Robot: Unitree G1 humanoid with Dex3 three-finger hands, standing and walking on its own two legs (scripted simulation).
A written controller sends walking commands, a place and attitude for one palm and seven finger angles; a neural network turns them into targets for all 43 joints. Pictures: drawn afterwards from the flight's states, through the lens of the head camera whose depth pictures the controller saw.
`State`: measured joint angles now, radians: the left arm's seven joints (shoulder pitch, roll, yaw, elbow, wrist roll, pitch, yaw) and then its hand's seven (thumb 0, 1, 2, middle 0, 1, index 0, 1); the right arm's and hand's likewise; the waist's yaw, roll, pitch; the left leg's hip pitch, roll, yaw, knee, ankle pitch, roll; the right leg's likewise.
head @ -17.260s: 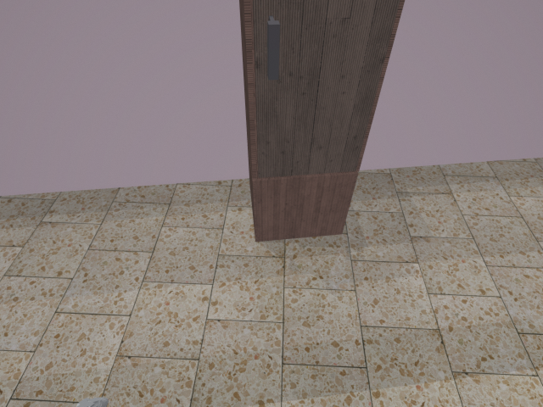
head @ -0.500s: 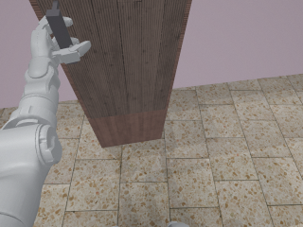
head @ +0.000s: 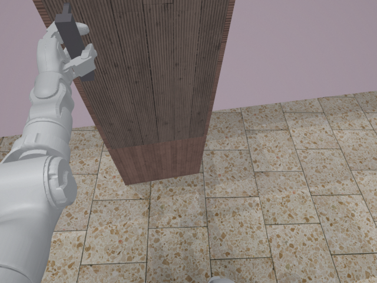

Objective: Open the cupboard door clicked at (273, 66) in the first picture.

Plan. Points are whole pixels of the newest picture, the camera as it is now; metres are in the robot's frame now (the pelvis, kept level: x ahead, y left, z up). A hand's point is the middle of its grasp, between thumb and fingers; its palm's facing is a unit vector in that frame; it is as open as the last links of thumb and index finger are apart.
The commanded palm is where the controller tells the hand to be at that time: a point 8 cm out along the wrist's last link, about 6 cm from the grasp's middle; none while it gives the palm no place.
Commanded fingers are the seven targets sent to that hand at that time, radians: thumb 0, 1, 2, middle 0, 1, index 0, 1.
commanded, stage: pull the door open along its arc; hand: left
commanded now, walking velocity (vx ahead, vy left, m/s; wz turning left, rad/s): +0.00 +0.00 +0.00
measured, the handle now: (78, 43) +0.59 +0.17 +0.16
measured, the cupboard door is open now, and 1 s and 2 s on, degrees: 0 47 40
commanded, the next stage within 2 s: open thumb and fingers to let go in 0.90 s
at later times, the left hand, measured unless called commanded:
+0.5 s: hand (114, 103) +0.42 +0.09 +0.16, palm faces +0.21 -0.97 +0.08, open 6.7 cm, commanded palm +0.35 +0.13 +0.15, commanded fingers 0.00 0.90 0.90 -0.40 -1.35 -0.40 -1.35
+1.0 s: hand (178, 143) +0.32 -0.01 +0.16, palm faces +0.27 -0.96 -0.05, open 7.1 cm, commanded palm +0.29 +0.04 +0.15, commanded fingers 0.00 0.83 0.87 -0.40 -1.34 -0.40 -1.34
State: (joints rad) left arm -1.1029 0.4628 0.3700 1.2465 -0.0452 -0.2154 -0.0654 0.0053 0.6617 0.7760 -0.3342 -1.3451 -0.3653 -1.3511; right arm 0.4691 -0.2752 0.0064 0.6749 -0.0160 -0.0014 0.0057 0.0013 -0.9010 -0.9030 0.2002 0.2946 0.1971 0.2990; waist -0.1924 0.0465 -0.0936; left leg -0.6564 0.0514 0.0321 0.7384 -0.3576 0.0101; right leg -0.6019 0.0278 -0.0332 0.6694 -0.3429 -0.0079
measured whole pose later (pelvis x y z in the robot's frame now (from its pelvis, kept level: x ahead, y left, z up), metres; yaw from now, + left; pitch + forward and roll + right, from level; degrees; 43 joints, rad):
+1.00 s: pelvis +0.02 -0.04 +0.02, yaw +4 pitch -1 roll +0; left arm -0.13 -0.11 -0.36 -0.13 -0.04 0.37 0.61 0.01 0.56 0.69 -0.29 -1.25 -0.29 -1.29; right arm 0.09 -0.17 0.02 0.66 -0.03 0.16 0.07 0.01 -0.90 -0.90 0.20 0.29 0.19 0.30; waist 0.00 0.08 -0.05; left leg -0.22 0.04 -0.03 0.57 -0.32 -0.03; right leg -0.17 0.03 -0.09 0.55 -0.37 -0.06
